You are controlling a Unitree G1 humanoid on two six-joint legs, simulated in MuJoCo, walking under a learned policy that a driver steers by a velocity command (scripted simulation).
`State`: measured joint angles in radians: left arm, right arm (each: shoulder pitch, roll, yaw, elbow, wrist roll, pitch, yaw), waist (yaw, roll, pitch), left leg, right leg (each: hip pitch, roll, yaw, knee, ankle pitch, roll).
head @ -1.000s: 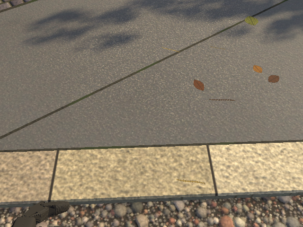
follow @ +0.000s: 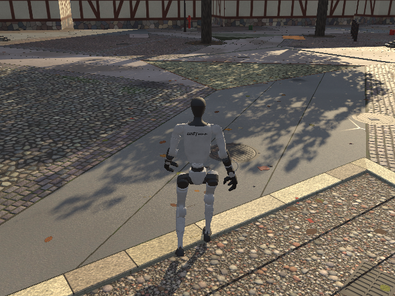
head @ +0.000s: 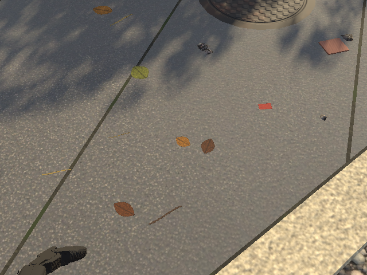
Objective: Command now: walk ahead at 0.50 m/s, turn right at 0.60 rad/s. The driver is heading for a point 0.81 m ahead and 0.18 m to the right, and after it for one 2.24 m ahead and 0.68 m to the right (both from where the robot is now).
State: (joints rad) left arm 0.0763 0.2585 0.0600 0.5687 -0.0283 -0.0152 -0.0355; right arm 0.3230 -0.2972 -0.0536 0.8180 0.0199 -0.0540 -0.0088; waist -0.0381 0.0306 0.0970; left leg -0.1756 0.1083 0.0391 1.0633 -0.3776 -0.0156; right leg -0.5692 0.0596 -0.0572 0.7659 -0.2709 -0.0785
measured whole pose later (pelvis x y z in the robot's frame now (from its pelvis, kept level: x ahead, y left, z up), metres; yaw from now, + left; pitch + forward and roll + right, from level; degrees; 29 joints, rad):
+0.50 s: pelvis +0.28 +0.04 +0.03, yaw -17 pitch +1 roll +1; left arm 0.34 0.30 0.08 0.69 -0.04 -0.02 0.01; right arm 0.14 -0.26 -0.05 0.71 -0.01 -0.09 0.02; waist 0.03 -0.04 0.01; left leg -0.38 -0.02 0.02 0.58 -0.22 0.01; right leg -0.38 0.04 0.14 1.15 -0.43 -0.02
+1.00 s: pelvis +0.50 -0.11 +0.03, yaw -28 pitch +2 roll +1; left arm 0.11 0.26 0.04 0.63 -0.01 -0.05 -0.03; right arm 0.36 -0.30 -0.04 0.88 0.03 -0.08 0.01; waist -0.05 0.01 0.04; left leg -0.25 0.06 0.01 1.08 -0.48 0.00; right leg -0.43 0.03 -0.03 0.58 -0.18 -0.07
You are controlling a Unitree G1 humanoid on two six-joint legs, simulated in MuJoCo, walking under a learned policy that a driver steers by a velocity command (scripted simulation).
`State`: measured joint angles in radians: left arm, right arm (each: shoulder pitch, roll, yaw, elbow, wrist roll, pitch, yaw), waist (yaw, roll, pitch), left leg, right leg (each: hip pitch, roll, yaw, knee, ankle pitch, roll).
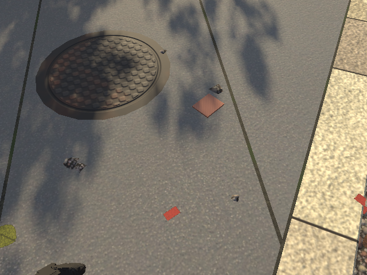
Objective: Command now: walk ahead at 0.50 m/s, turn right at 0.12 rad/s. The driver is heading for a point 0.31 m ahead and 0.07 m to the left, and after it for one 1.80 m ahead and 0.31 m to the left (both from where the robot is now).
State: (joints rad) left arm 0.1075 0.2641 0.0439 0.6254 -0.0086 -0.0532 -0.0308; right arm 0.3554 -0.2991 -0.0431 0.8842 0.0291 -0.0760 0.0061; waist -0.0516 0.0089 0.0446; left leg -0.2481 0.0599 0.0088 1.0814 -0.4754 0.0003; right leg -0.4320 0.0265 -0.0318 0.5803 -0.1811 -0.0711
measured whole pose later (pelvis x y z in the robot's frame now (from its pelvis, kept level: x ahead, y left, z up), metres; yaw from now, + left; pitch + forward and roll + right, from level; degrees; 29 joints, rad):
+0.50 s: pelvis +0.29 +0.04 -0.01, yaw +9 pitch +3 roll +0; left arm 0.34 0.29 0.05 0.84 0.01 -0.04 0.03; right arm 0.07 -0.27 -0.04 0.70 0.02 -0.06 0.06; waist 0.04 0.01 0.03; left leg -0.53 -0.05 0.05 0.59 -0.11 0.10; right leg -0.02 -0.01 -0.12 0.71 -0.44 0.00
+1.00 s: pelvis +0.59 +0.05 +0.00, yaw +20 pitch +2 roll +0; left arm 0.12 0.27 0.03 0.69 0.00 -0.12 -0.03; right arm 0.36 -0.30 -0.06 0.76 0.02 -0.04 0.00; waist -0.04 0.03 0.00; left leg -0.23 -0.06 -0.14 0.91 -0.48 0.03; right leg -0.45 0.02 0.00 0.56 -0.16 -0.03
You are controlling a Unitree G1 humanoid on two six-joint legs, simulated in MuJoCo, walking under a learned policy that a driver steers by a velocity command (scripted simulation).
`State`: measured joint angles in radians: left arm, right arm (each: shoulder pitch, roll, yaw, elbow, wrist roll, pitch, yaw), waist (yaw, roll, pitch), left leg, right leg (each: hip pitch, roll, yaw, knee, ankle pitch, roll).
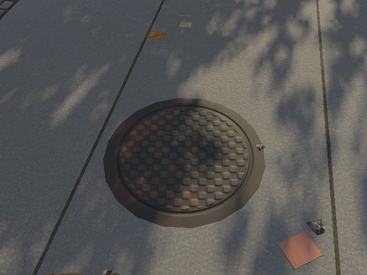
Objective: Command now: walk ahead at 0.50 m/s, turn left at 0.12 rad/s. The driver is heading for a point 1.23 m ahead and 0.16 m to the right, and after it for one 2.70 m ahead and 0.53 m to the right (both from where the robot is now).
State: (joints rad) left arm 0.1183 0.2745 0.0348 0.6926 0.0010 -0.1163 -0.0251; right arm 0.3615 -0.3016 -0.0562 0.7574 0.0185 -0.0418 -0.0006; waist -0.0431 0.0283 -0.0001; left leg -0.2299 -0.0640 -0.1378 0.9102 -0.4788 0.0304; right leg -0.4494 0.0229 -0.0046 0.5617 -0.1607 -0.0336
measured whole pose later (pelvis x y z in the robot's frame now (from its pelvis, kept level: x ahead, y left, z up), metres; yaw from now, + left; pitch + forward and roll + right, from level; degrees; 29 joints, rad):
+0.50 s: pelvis +0.28 +0.02 +0.00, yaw +0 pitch +3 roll +0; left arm 0.41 0.30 0.05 0.90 -0.01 -0.04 0.01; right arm 0.03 -0.25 -0.03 0.63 0.00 -0.09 0.04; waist 0.08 0.00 0.02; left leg -0.49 -0.01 0.03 0.54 -0.09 0.05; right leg -0.04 0.01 0.02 0.62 -0.49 -0.02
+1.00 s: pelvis +0.55 -0.01 +0.00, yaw +0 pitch +2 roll +2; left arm 0.04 0.26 0.03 0.75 0.00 -0.09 -0.04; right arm 0.39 -0.30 -0.07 0.87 0.01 -0.04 0.00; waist -0.07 0.00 0.01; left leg -0.01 0.01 0.03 0.46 -0.43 0.00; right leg -0.49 -0.03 -0.01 0.53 -0.07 -0.05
